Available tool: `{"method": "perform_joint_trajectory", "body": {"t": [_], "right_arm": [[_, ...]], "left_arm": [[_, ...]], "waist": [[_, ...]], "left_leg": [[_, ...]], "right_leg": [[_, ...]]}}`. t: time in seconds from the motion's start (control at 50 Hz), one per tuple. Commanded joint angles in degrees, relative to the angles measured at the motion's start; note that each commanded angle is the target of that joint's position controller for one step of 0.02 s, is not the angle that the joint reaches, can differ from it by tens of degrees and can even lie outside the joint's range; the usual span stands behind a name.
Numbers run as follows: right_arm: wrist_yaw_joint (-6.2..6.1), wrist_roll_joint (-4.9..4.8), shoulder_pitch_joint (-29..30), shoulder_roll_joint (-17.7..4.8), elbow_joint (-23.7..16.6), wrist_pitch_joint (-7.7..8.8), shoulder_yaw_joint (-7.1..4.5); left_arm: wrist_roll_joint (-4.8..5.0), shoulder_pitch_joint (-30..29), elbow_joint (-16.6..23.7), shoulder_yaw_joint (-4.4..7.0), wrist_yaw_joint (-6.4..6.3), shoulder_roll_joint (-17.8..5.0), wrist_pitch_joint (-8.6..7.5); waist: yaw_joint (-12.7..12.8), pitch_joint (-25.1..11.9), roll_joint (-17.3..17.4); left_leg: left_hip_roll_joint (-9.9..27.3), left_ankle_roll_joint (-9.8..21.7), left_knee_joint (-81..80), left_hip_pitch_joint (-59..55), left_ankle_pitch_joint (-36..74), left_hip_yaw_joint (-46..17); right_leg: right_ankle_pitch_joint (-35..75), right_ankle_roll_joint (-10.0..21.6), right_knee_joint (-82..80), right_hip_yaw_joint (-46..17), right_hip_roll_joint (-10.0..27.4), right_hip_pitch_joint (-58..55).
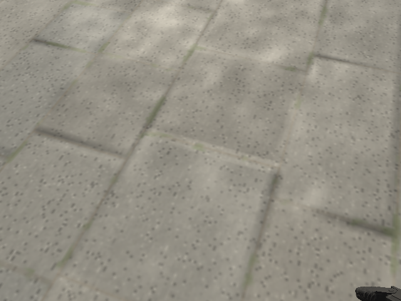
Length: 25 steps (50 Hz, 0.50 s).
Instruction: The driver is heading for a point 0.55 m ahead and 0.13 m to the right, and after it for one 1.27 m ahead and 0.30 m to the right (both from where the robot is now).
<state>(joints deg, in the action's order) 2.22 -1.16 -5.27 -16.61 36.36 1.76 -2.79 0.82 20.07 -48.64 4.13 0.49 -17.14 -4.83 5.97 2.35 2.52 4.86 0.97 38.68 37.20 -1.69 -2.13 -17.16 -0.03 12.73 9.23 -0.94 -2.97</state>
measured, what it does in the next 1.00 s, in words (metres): walks ahead, turning right: left foot, then right foot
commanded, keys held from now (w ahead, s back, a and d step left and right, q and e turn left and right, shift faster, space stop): w+e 0.92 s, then w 0.08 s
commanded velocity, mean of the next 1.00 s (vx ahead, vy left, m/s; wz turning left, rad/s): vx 0.50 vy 0.00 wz -0.38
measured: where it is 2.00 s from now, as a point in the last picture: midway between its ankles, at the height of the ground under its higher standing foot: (298, 152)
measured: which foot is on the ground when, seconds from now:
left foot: up 0.00-0.06, down 0.08-0.64, up 0.66-1.00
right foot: down 0.00-0.10, up 0.12-0.60, down 0.62-1.00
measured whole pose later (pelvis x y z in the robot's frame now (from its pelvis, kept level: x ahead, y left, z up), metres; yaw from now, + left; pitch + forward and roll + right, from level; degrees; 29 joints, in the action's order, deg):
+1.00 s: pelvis +0.54 -0.09 +0.01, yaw -28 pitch +2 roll +0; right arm 0.9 0.0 -1.9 -16.4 40.9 5.4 -3.1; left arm 1.1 19.0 -43.1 3.8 -0.6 -16.3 -2.6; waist 4.2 2.1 2.4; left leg 3.5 -3.6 32.8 35.5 3.7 -5.2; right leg -15.5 4.6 20.1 -8.0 -5.9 5.7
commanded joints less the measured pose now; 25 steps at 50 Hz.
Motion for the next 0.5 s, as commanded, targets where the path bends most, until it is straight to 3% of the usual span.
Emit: {"method": "perform_joint_trajectory", "body": {"t": [0.02, 0.04, 0.06, 0.08, 0.1, 0.12, 0.14, 0.16, 0.18, 0.2, 0.24, 0.3, 0.4, 0.5], "right_arm": [[0.66, 0.21, 6.09, -2.77, -6.33, 1.22, -0.33], [0.65, 0.47, 4.82, -3.83, -6.29, 1.35, -0.79], [0.45, 0.74, 0.12, -5.6, -5.11, 1.47, -1.7], [-0.06, 0.82, -8.81, -8.33, -2.3, 1.5, -3.2], [-1.1, 1.41, -18.8, -12.82, -0.17, 1.1, -4.69], [-1.54, 1.83, -19.85, -17.05, 0.06, 0.93, -5.04], [-1.51, 1.84, -20.47, -11.67, -0.51, 1.12, -3.76], [-1.49, 1.64, -17.45, -9.73, 0.35, 1.45, -2.95], [-1.39, 1.34, -13.94, -8.04, 0.79, 1.82, -2.47], [-1.18, 1.47, -10.75, -6.13, 1.0, 2.2, -2.07], [-0.92, 1.92, -7.41, -4.01, 1.4, 3.41, -1.82], [-1.24, 2.12, -6.08, -4.53, 3.34, 4.76, -2.35], [-2.42, 2.15, -7.44, -6.56, 5.82, 4.56, -3.08], [-2.89, 0.7, -11.67, -8.98, 8.63, 2.98, -4.07]], "left_arm": [[1.25, 0.12, 1.29, 2.07, 0.04, -10.36, 0.22], [1.49, 0.1, 0.75, 2.09, -0.01, -11.13, 0.64], [1.66, -0.3, 0.28, 2.03, -0.13, -11.79, 1.05], [1.61, -0.56, -0.04, 1.49, -0.29, -11.18, 1.24], [0.2, -0.38, 1.22, 0.14, -0.33, -8.39, 0.78], [-0.47, 6.66, 2.46, -2.23, 0.35, -0.85, -0.12], [1.15, 2.56, 1.16, -0.55, 0.46, -7.34, -0.87], [2.53, -2.32, 3.4, 0.3, 0.51, -9.2, -1.04], [2.05, -4.36, 3.79, 0.09, 0.18, -8.06, -0.98], [1.1, -4.8, 3.62, 0.29, -0.08, -7.43, -0.54], [1.17, -1.13, 2.19, 0.27, -0.28, -5.21, 1.33], [0.96, -2.57, 2.82, 0.07, -0.65, -2.92, 3.04], [0.4, -9.78, 5.11, -0.48, 0.68, -1.6, 2.6], [0.31, -18.26, 9.24, -0.97, 2.36, -1.61, 2.63]], "waist": [[-2.27, 2.61, -5.41], [-3.89, 1.41, -6.48], [-7.25, -1.79, -7.31], [-12.11, -7.02, -6.82], [-16.0, -15.24, -2.75], [-11.22, -24.59, 11.92], [-14.73, -25.7, 5.62], [-13.82, -15.64, 5.13], [-11.71, -10.49, 2.98], [-9.68, -7.1, 2.93], [-6.33, -5.3, 3.86], [-4.93, -1.55, 1.79], [-6.76, 1.17, 0.37], [-9.74, 3.96, -0.85]], "left_leg": [[-1.98, 2.24, -5.04, -2.5, -4.27, 2.34], [-3.25, 3.2, -6.6, -5.95, -6.86, 3.54], [-4.99, 4.41, -8.81, -13.86, -6.86, 4.98], [-6.16, 5.96, -11.13, -27.57, -2.85, 5.76], [3.19, 8.94, -7.63, -46.91, 1.69, -4.01], [19.17, 17.6, -12.51, -63.07, -7.24, -31.47], [19.1, 16.66, -17.22, -59.79, -11.04, -35.44], [16.96, 14.09, -18.65, -52.88, -8.78, -25.44], [14.33, 12.55, -20.34, -45.46, -5.67, -18.91], [12.4, 11.74, -22.56, -39.15, -3.58, -14.29], [10.74, 11.29, -27.44, -31.32, -2.4, -8.46], [10.8, 11.38, -31.46, -27.69, 1.38, -1.9], [8.78, 9.25, -32.7, -30.14, 4.34, 8.16], [11.63, 8.16, -30.76, -38.63, 6.32, 11.79]], "right_leg": [[30.0, 9.47, -1.59, -7.55, 17.1, 0.53], [38.32, 9.05, 1.48, -7.79, 17.24, -0.65], [47.39, 8.11, 7.46, -7.06, 16.36, -0.37], [50.0, 6.45, 17.52, -5.26, 13.83, 3.82], [33.4, 4.11, 33.9, -4.52, 11.0, 17.16], [-13.8, 0.57, 54.12, -7.04, 0.85, 37.59], [-17.47, 0.84, 60.79, -16.46, 1.55, 41.08], [-13.35, 1.13, 61.66, -15.45, 3.95, 45.64], [-8.3, 1.01, 58.71, -14.07, 6.42, 45.04], [-4.67, 0.61, 56.1, -13.75, 7.9, 43.09], [-0.02, -0.02, 54.59, -14.34, 9.4, 36.55], [4.47, -1.1, 51.08, -15.24, 9.71, 38.49], [19.06, -0.83, 34.91, -13.23, 8.64, 39.88], [17.52, 1.75, 25.6, -9.31, 7.63, 42.2]]}}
